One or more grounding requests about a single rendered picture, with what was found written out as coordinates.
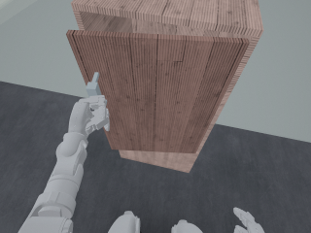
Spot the left robot thigh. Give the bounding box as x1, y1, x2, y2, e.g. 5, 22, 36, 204
108, 215, 141, 233

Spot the robot thigh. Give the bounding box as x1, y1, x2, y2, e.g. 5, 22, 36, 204
171, 222, 203, 233
108, 215, 141, 233

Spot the handle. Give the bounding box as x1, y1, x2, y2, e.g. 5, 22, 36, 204
86, 72, 107, 106

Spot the left robot upper arm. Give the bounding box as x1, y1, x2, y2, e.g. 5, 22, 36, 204
20, 216, 74, 233

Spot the cupboard door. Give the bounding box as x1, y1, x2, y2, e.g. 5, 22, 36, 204
66, 29, 250, 154

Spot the right robot thigh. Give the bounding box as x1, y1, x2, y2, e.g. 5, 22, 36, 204
171, 222, 203, 233

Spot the robot left hand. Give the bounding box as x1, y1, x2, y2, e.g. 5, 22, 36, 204
68, 95, 110, 138

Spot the robot left forearm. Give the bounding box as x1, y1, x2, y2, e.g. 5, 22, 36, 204
18, 132, 88, 233

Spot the robot right hand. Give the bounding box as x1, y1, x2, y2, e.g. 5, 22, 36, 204
233, 207, 265, 233

